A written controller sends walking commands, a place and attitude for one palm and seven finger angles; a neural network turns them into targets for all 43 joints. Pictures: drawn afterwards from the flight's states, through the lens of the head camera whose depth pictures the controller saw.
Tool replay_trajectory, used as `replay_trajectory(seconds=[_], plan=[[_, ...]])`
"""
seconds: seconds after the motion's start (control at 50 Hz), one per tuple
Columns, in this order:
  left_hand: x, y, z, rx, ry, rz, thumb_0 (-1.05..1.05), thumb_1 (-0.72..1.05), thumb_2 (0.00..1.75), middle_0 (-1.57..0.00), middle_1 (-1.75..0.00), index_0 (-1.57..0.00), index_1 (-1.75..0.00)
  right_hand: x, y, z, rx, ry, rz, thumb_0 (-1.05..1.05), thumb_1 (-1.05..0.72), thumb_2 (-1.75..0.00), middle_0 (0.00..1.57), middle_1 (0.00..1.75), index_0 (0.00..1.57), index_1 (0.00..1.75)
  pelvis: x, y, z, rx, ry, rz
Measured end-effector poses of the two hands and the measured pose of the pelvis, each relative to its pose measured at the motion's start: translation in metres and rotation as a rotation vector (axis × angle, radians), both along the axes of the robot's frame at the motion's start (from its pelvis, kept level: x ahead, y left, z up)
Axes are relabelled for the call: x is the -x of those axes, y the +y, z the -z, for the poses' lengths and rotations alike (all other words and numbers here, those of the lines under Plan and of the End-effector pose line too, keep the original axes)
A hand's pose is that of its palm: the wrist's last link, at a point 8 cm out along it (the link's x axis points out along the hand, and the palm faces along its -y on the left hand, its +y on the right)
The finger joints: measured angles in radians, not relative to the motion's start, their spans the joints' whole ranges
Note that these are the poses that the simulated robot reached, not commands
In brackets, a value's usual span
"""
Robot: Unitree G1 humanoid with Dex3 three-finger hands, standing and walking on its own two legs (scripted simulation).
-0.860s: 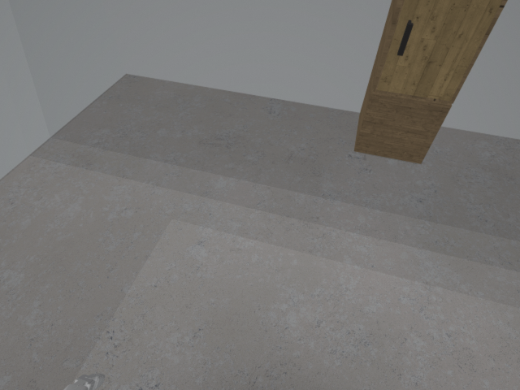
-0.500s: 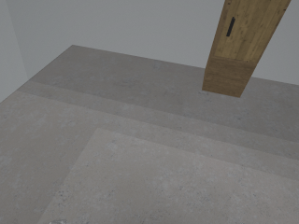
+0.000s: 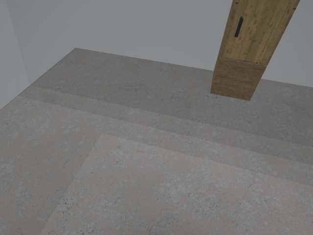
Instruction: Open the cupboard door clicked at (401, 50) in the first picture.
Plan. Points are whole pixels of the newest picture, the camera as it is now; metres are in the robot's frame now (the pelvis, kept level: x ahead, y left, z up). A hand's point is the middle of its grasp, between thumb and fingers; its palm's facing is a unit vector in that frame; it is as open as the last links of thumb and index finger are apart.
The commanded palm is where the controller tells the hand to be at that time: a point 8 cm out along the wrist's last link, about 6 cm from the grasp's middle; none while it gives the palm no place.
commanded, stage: stand and wait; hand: left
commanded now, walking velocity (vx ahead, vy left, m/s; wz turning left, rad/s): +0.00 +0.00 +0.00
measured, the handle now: (238, 26) +1.49 -0.53 -0.09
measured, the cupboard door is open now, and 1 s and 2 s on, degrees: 0 0 0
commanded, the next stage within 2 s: look at it before walking up in 0.04 s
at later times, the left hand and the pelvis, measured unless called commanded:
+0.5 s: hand out of the picture +0.07 +0.25 -0.15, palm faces -0.03 -0.94 -0.34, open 7.4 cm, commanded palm none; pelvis +0.00 +0.00 +0.00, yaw +0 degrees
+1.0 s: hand out of the picture +0.08 +0.25 -0.16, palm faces -0.04 -0.94 -0.35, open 7.4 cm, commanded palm none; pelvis +0.00 +0.00 +0.00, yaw -2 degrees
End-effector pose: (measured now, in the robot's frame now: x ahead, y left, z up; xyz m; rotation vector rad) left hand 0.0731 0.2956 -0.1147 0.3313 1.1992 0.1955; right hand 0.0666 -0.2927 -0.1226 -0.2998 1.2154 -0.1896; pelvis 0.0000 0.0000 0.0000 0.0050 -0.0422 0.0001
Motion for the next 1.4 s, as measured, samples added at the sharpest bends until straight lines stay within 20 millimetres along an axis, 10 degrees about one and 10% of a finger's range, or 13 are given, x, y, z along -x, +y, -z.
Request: replay_trajectory(seconds=[0.98,1.28,1.4], plan=[[-0.002,-0.002,0.002,0.004,0.022,0.003,0.0,0.9,0.89,-0.2,-0.3,-0.2,-0.3,-0.01,0.001,-0.002,0.004,-0.009,0.004,0.0,-0.91,-0.9,0.2,0.3,0.21,0.3,-0.003,0.0,-0.001,0.002,0.012,0.019],[0.005,-0.063,0.034,0.077,0.077,0.093,0.0,0.91,0.89,-0.2,-0.3,-0.2,-0.3,0.042,0.018,0.047,-0.119,0.003,0.178,0.0,-0.91,-0.9,0.2,0.3,0.21,0.3,0.007,-0.017,0.028,-0.014,0.02,0.174],[0.021,-0.08,0.021,0.116,0.142,0.092,0.0,0.91,0.89,-0.2,-0.3,-0.2,-0.3,0.042,0.016,0.026,-0.129,0.0,0.217,0.01,-0.91,-0.9,0.2,0.3,0.21,0.3,-0.005,-0.019,0.009,-0.009,0.046,0.218]])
